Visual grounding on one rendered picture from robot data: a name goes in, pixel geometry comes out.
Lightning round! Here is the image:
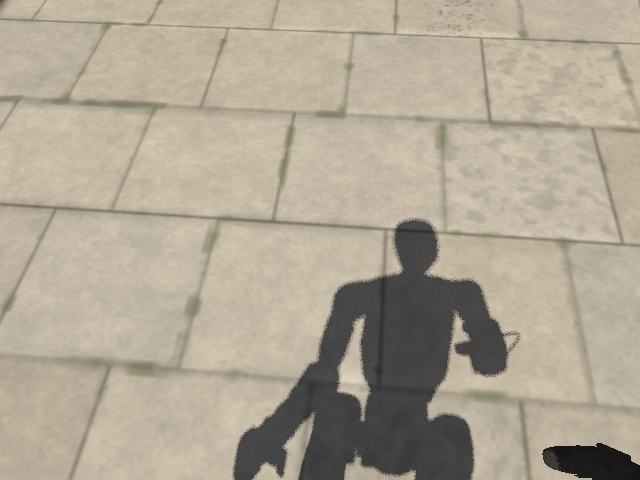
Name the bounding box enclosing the robot right hand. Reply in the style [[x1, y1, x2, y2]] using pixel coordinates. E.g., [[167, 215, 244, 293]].
[[542, 443, 640, 480]]

